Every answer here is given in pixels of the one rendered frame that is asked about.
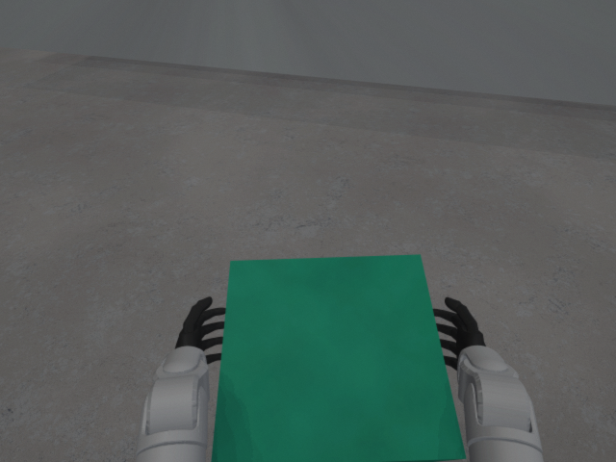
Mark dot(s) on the left robot forearm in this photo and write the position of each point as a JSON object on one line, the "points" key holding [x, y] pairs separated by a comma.
{"points": [[174, 414]]}

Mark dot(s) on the right robot hand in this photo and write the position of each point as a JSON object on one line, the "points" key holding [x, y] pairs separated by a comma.
{"points": [[465, 332]]}

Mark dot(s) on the carton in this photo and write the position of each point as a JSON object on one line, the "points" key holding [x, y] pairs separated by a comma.
{"points": [[333, 360]]}

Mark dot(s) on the left robot hand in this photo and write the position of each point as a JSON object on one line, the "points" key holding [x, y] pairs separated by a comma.
{"points": [[193, 331]]}

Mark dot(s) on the right robot forearm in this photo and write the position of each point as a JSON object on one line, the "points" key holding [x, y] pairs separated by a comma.
{"points": [[499, 415]]}

